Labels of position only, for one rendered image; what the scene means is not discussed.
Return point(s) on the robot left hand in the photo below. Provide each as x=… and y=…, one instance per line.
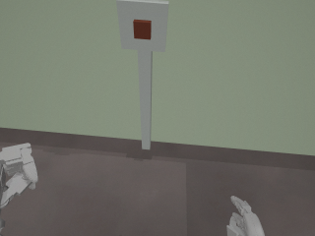
x=18, y=161

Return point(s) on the panel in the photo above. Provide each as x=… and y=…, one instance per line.
x=155, y=11

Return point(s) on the button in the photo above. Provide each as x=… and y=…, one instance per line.
x=142, y=29

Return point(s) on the robot right hand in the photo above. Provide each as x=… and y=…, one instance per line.
x=249, y=224

